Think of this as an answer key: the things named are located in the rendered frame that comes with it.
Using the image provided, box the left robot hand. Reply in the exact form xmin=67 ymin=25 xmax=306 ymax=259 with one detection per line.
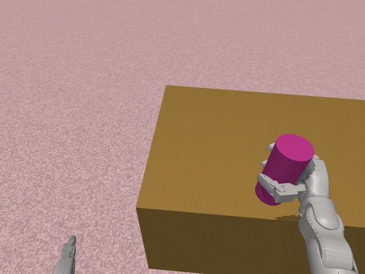
xmin=52 ymin=235 xmax=76 ymax=274

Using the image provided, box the can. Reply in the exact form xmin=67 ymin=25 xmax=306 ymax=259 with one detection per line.
xmin=255 ymin=134 xmax=315 ymax=206

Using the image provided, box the right robot arm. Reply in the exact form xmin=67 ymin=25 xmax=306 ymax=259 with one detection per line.
xmin=298 ymin=196 xmax=359 ymax=274

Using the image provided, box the right robot hand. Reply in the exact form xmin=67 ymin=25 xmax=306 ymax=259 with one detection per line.
xmin=257 ymin=143 xmax=330 ymax=204

